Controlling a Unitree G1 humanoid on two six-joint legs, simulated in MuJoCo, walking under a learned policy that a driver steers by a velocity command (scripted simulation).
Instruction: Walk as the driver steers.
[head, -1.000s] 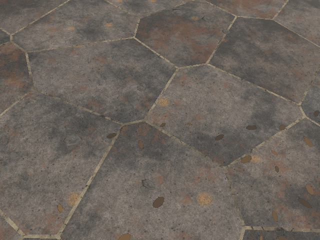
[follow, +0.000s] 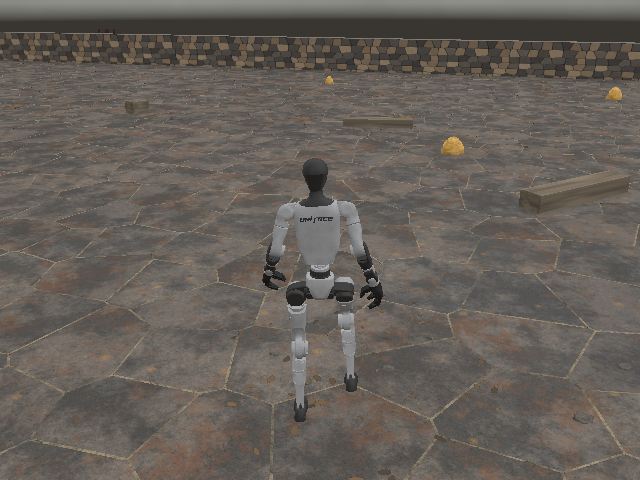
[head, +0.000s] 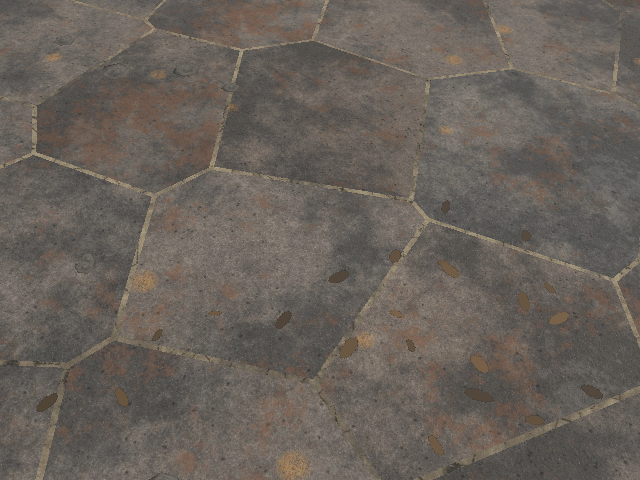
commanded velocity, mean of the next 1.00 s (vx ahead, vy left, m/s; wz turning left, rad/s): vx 0.49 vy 0.00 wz -0.01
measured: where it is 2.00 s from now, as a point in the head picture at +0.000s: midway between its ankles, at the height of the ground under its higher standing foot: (299, 246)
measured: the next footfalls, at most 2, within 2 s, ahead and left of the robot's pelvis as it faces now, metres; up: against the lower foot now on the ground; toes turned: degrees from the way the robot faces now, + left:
right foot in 0.22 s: +0.30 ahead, -0.15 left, +0.00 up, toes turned -1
left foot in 0.76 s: +0.61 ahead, +0.09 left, +0.00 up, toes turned +2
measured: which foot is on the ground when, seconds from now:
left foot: down 0.00-0.24, up 0.26-0.74, down 0.76-1.00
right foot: up 0.00-0.20, down 0.22-0.76, up 0.78-1.00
